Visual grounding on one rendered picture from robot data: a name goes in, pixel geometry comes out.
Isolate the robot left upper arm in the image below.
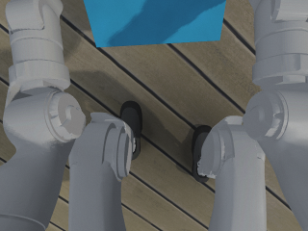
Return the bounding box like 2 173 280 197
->
0 90 87 231

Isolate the robot left forearm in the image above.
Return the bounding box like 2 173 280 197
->
3 0 71 130

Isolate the robot left shin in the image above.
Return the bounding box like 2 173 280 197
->
68 112 136 167

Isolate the robot right upper arm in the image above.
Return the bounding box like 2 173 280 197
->
243 89 308 231

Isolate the right robot thigh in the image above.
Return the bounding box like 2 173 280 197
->
205 124 267 231

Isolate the carton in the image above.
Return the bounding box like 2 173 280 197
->
83 0 226 48

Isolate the robot right forearm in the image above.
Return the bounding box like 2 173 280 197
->
248 0 308 90

